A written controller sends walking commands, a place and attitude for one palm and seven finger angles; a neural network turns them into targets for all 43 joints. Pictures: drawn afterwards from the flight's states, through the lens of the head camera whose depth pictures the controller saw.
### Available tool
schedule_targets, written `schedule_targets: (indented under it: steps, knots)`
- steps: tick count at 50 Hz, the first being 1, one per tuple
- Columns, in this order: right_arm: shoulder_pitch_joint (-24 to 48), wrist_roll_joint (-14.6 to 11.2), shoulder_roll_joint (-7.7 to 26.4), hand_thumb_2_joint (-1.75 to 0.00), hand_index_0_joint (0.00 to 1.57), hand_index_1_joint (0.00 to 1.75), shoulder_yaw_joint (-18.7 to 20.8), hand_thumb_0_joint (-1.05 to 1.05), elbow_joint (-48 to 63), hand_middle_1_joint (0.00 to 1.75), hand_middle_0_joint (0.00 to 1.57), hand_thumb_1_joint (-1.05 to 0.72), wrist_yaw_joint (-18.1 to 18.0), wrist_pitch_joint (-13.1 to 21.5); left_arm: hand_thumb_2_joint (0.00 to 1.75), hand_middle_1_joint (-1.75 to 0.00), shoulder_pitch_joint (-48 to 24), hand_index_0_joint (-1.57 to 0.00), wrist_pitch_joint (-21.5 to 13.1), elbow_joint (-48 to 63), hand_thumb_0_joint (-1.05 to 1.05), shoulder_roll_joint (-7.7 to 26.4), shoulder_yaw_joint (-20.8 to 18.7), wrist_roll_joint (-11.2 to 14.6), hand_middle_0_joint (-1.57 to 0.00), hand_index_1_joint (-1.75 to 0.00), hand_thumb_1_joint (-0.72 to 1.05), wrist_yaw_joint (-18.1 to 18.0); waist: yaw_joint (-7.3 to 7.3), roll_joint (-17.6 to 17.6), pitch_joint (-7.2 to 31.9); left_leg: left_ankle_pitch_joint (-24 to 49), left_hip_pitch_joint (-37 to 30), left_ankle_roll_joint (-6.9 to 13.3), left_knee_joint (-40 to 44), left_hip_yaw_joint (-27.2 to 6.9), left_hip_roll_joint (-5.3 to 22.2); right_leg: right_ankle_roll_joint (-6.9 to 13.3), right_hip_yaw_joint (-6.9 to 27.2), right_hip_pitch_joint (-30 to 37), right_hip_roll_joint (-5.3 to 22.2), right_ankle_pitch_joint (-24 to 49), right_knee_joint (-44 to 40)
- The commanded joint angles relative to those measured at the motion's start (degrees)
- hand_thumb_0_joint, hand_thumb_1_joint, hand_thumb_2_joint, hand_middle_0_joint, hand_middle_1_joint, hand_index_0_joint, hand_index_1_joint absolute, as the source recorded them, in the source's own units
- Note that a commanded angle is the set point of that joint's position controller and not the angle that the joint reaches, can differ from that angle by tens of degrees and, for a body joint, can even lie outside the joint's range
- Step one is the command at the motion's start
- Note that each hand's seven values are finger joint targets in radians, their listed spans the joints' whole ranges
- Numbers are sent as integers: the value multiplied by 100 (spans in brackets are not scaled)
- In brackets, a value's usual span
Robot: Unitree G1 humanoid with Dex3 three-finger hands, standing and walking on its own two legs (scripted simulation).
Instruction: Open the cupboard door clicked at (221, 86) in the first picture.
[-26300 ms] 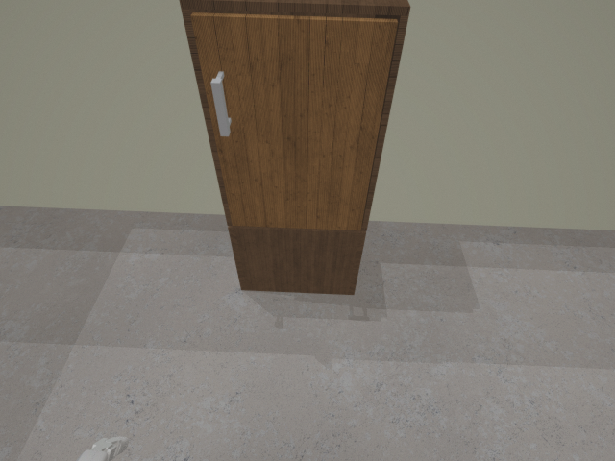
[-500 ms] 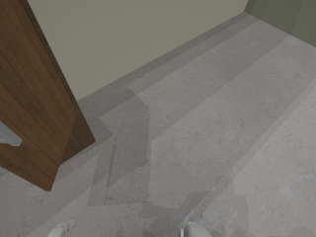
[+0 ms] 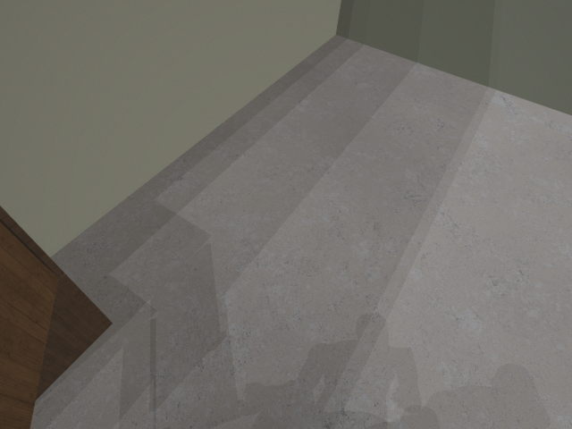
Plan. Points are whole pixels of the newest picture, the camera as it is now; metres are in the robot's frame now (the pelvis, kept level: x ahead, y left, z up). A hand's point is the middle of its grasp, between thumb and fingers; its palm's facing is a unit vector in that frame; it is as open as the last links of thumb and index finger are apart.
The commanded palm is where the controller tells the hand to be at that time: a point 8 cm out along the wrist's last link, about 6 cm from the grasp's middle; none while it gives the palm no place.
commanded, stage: walk to a spot facing it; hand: left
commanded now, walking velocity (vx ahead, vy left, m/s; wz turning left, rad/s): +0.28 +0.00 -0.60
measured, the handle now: out of the picture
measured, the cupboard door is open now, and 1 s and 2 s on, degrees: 46 46 46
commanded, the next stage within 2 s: turn to face it in 1.26 s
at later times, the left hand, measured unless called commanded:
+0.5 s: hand (268, 298) +0.37 +0.05 -0.17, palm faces -0.34 -0.92 -0.19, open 7.4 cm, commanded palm none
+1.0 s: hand (291, 278) +0.42 +0.01 -0.17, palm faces -0.36 -0.92 -0.16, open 7.4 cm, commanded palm none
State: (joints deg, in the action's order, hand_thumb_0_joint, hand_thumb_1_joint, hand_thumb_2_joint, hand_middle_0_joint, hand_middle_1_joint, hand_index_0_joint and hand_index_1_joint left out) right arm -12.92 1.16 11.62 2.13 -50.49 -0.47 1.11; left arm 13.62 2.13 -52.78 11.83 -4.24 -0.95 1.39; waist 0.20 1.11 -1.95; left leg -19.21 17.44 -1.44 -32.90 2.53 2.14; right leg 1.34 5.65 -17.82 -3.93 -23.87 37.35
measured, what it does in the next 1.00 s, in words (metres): walks ahead, turning right: right foot, then left foot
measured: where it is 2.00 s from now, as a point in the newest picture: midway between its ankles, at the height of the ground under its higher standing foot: (379, 287)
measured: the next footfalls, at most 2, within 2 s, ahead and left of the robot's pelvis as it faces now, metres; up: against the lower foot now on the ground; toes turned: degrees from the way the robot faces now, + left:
right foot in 0.42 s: +0.25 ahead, -0.16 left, +0.00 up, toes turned -24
left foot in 1.00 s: +0.58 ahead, -0.16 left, +0.00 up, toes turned -23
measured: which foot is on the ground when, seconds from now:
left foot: down 0.00-0.44, up 0.46-0.98, down 1.00-1.00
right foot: up 0.00-0.40, down 0.42-0.98, up 1.00-1.00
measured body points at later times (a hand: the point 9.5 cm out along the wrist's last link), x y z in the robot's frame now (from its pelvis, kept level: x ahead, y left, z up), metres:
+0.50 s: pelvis +0.17 -0.08 -0.02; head +0.23 -0.11 +0.43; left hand +0.38 +0.10 -0.15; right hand +0.02 -0.27 -0.16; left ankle +0.05 +0.11 -0.63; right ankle +0.21 -0.14 -0.73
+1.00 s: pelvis +0.44 -0.18 -0.01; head +0.47 -0.19 +0.44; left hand +0.44 +0.06 -0.16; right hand +0.48 -0.44 -0.14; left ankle +0.55 -0.14 -0.73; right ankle +0.22 -0.15 -0.71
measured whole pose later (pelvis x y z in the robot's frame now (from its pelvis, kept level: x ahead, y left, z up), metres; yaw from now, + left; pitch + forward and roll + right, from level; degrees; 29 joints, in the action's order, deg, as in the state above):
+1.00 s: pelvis +0.44 -0.18 -0.01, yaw -29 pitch +1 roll +0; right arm -2.8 1.4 8.9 1.4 -52.8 0.7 3.1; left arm 28.1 -3.6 -63.9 7.3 -1.9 -0.3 -0.6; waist -2.6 1.1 -2.7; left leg -10.3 25.7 3.9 -34.9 7.1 0.0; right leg 4.9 2.7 2.5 -5.9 -27.5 31.7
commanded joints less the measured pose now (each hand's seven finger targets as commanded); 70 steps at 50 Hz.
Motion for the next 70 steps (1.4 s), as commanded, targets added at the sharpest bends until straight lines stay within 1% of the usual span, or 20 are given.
schedule_targets:
  steps: [1, 6, 15, 18, 19, 20, 21, 22, 25, 28, 43, 47, 48, 49, 50, 52, 54, 61, 67, 70]
  knots:
    - [-1363, 133, 1403, -90, 20, 30, 303, 0, 100, 30, 20, -90, -172, 148, 90, -30, -998, -20, -332, 933, 0, 554, -199, -66, -20, -30, 90, 119, 518, -972, -108, -1317, -1693, 1172, 2450, -2972, 2738, -66, -208, -2848, 576, -562, 2718]
    - [-1213, 61, 606, -90, 20, 30, 33, 0, -77, 30, 20, -90, -206, 304, 90, -30, -591, -20, -226, 461, 0, 186, -122, -99, -20, -30, 90, 234, 129, -1057, -159, 2810, -1692, 238, 1722, -120, 1424, -192, -708, -2612, 662, 919, 3394]
    - [-1808, 120, 726, -90, 20, 30, 68, 0, -495, 30, 20, -90, -169, 273, 90, -30, -1593, -20, -229, 646, 0, 62, 36, -42, -20, -30, 90, 274, 348, -1047, -400, 3734, -2092, 546, 1577, 961, 1687, 33, -1414, -1976, 619, 1041, 691]
    - [-1589, 78, 992, -90, 20, 30, 120, 0, -488, 30, 20, -90, -166, 270, 90, -30, -874, -20, -266, 428, 0, 254, -43, -37, -20, -30, 90, 227, -59, -1116, 18, 5699, -1988, 507, 628, 1180, 1802, 351, -1648, -590, 216, 711, 309]
    - [-1304, 44, 1092, -90, 20, 30, 146, 0, -426, 30, 20, -90, -161, 271, 90, -30, -140, -20, -305, 238, 0, 390, -118, -40, -20, -30, 90, 199, -471, -1020, 373, 5855, -1702, 409, -208, 1263, 1726, 473, -1615, 387, 130, 814, 50]
    - [-961, -22, 1114, -90, 20, 30, 151, 0, -291, 30, 20, -90, -101, 272, 90, -30, 947, -20, -363, -73, 0, 707, -221, -64, -20, -30, 90, 150, -1016, -678, 900, 5263, -907, 184, -1481, 1464, 1474, 647, -1440, 1955, 175, 1176, -379]
    - [-1105, -157, 641, -90, 20, 30, 68, 0, -144, 30, 20, -90, -46, 278, 90, -30, 1556, -20, -416, -210, 0, 1440, -405, -83, -20, -30, 90, 57, -1211, 846, 1554, 722, 1081, -103, -3546, 1364, 573, 1256, 1092, 3703, 1843, 971, -949]
    - [-779, -182, 527, -90, 20, 30, 74, 0, 53, 30, 20, -90, -60, 254, 90, -30, 1593, -20, -389, -259, 0, 1804, -449, 74, -20, -30, 90, -30, -1065, 1474, 1623, -1647, 2223, -155, -5098, 557, 52, 1604, 3215, 3735, 2766, 1241, -1932]
    - [-306, -61, 542, -90, 20, 30, 188, 0, -92, 30, 20, -90, -42, 170, 90, -30, 119, -20, -403, 88, 0, 1036, -214, 82, -20, -30, 90, -132, -314, 41, 48, -52, 1892, -85, -4655, -300, 771, 1078, 1764, 958, 2242, 504, -2455]
    - [-728, 28, 232, -90, 20, 30, 140, 0, -344, 30, 20, -90, -1, -5, 90, -30, -100, -20, -579, 86, 0, 728, -93, 10, -20, -30, 90, -122, 137, 179, -49, 351, 1288, -161, -3692, -202, 727, 798, 607, 141, 1625, 1749, -2555]
    - [1563, -26, 162, -90, 20, 30, 81, 0, 302, 30, 20, -90, 143, 135, 90, -30, 1597, -20, -748, -666, 0, 424, 42, 13, -20, -30, 90, -287, -380, 533, -318, 724, 2422, -18, -1280, 281, 98, 587, 598, 2576, 1459, 5957, -1948]
    - [304, 12, 335, -90, 20, 30, 130, 0, -138, 30, 20, -90, 36, 238, 90, -30, 1304, -20, -791, -692, 0, 700, -9, 37, -20, -30, 90, -311, 338, 536, 267, 898, -64, 324, -19, 765, -604, 433, 229, 1989, 1221, 7673, -583]
    - [-605, 40, 570, -90, 20, 30, 206, 0, -401, 30, 20, -90, -24, 251, 90, -30, 1147, -20, -802, -662, 0, 706, -19, 72, -20, -30, 90, -303, 771, 466, 675, 1451, -1639, 544, 164, 393, -263, 287, 183, 965, 1131, 6864, 433]
    - [-1485, 156, 1158, -90, 20, 30, 360, 0, -578, 30, 20, -90, -79, 284, 90, -30, 1217, -20, -823, -554, 0, 439, -2, 155, -20, -30, 90, -261, 1032, -481, 1431, 1939, -3074, 1181, 199, -1664, 1306, 107, -141, -459, 523, 4311, 2196]
    - [-1870, 113, 1463, -90, 20, 30, 394, 0, -601, 30, 20, -90, -92, 260, 90, -30, 1414, -20, -850, -468, 0, 221, 105, 208, -20, -30, 90, -201, 827, -1389, 2097, 2680, -3697, 1837, 915, -3348, 2681, 154, -339, -1186, -30, -340, 4214]
    - [-891, 34, 902, -90, 20, 30, 253, 0, -435, 30, 20, -90, -103, 271, 90, -30, 715, -20, -760, -394, 0, 260, 35, 36, -20, -30, 90, -209, 423, -436, 347, 1502, -1773, 1616, 1716, -2760, 2442, 155, -127, -1920, 598, 83, 4740]
    - [-633, 54, 313, -90, 20, 30, 66, 0, -459, 30, 20, -90, -120, 400, 90, -30, 659, -20, -577, -461, 0, -2, 9, -66, -20, -30, 90, -69, 71, -618, -461, 1694, -543, 962, 2000, -1378, 1844, 56, -193, -1657, 878, 778, 4313]
    - [-1058, -4, 309, -90, 20, 30, 33, 0, -725, 30, 20, -90, -146, 463, 90, -30, 276, -20, -278, -246, 0, -291, 5, -98, -20, -30, 90, 71, -159, -766, -156, 3732, -903, 493, 1921, 668, 1237, -112, -800, -1941, 931, 1673, 2718]
    - [-1558, 29, 468, -90, 20, 30, 9, 0, -863, 30, 20, -90, -183, 329, 90, -30, -841, -20, -273, 111, 0, -124, 42, -41, -20, -30, 90, 127, 132, -870, -494, 5120, -1377, 473, 1616, 1077, 1353, 53, -1415, -1540, 586, 1907, 672]
    - [-1620, 34, 629, -90, 20, 30, 9, 0, -976, 30, 20, -90, -195, 267, 90, -30, -367, -20, -369, -15, 0, 44, 71, -59, -20, -30, 90, 12, -96, -795, -14, 6384, -1634, 539, 691, 865, 1527, 298, -1393, -515, 326, 1634, 196]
